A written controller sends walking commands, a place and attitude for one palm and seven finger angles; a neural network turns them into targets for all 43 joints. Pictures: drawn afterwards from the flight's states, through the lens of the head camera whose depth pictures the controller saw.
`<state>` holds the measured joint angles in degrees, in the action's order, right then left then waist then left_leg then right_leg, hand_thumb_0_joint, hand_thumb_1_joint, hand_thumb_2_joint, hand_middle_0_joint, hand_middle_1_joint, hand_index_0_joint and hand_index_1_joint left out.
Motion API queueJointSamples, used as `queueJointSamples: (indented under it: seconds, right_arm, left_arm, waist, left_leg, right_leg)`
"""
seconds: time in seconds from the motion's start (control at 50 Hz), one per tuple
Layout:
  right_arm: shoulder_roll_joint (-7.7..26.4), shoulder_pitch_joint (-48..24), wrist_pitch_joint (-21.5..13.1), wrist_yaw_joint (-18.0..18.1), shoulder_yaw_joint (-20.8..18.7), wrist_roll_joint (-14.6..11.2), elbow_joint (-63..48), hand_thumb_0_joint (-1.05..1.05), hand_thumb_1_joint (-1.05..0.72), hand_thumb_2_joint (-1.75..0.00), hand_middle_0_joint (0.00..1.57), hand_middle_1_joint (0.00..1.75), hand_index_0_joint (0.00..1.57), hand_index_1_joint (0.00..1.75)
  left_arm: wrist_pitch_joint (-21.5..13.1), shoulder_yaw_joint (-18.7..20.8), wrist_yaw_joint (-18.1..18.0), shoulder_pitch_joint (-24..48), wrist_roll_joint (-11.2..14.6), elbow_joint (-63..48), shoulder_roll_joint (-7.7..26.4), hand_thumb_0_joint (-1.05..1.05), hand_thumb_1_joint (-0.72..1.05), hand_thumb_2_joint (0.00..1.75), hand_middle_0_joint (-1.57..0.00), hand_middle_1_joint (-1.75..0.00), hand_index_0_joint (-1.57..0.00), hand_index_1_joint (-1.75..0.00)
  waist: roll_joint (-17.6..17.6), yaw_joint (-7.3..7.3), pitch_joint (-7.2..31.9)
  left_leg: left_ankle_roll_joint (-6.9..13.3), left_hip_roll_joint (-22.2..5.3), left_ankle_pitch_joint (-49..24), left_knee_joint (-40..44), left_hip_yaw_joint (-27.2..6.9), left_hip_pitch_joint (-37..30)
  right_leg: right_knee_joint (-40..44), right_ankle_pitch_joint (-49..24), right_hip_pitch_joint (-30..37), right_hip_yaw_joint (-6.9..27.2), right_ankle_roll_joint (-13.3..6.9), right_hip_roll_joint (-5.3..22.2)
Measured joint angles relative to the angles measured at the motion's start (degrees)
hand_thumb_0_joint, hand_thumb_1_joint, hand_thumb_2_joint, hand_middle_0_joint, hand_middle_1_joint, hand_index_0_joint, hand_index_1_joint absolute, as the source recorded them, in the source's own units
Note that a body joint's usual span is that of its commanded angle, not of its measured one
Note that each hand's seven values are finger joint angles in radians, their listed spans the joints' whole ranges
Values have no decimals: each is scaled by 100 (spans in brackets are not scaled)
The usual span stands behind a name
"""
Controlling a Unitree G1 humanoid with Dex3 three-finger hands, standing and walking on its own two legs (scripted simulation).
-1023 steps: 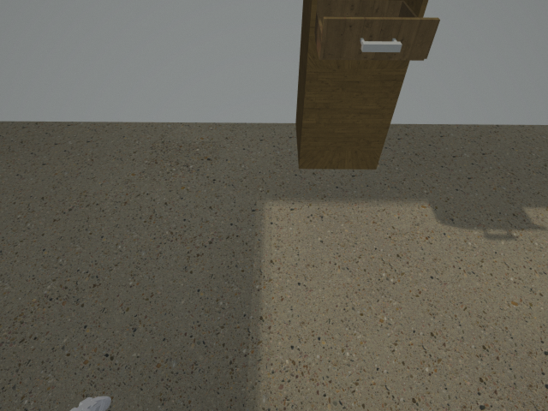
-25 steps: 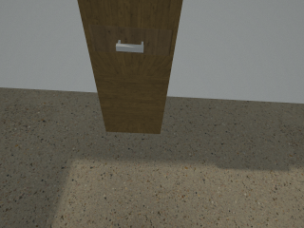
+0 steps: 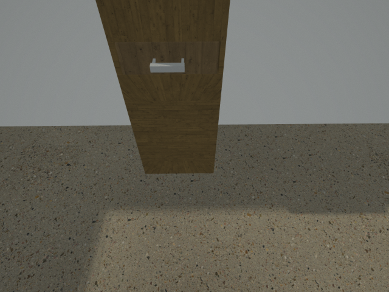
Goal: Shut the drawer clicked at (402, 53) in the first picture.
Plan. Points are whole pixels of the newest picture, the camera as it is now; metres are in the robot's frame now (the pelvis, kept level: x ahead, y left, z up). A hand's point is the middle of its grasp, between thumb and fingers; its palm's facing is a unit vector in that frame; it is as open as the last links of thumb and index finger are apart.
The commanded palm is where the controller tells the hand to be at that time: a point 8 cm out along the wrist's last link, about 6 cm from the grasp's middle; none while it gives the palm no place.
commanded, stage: let the arm hang, fingers relaxed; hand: left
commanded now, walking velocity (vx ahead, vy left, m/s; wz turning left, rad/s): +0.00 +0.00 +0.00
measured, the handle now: (167, 64) +0.88 +0.15 +0.01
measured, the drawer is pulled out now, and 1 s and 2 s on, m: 0.00 0.00 0.00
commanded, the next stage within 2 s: look to check the result in 0.30 s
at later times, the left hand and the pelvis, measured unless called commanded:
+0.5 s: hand out of the picture -0.02 +0.14 -0.18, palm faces +0.05 -0.98 -0.17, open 7.4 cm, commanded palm none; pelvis +0.01 -0.02 +0.00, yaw +0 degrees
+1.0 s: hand out of the picture +0.00 +0.13 -0.17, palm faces +0.04 -0.98 -0.18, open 7.4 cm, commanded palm none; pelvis +0.02 -0.03 +0.00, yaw -1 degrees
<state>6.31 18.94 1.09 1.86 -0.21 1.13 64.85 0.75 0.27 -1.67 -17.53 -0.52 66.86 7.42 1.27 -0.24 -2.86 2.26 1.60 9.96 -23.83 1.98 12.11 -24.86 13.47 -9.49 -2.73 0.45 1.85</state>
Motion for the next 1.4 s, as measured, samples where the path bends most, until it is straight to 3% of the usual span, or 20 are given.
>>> queueJointSamples:
  seconds: [0.24,0.76,1.4]
  right_arm:
    - [-153,74,-45,23,-45,11,31,1,-90,-89,20,29,20,30]
    - [-26,-150,-54,60,-57,-7,37,0,-90,-89,20,29,20,30]
    - [46,-238,-73,85,-40,-2,89,0,-90,-89,20,29,20,30]
  left_arm:
    - [-46,48,-38,133,4,-83,-135,1,92,90,-20,-30,-20,-30]
    - [-89,45,-42,-1,21,25,-150,0,91,90,-19,-29,-20,-30]
    - [-112,71,-34,187,31,-33,-84,0,91,90,-19,-29,-20,-30]
  waist:
    - [-22,-73,56]
    - [-34,-6,-38]
    - [-19,-22,-64]
  left_leg:
    - [-68,-73,79,-87,21,0]
    - [-206,-206,146,-34,-33,-139]
    - [-303,-274,190,110,-55,-314]
  right_leg:
    - [-98,73,-23,26,-64,-69]
    - [38,109,154,-21,-187,-209]
    - [171,165,322,-39,-271,-283]
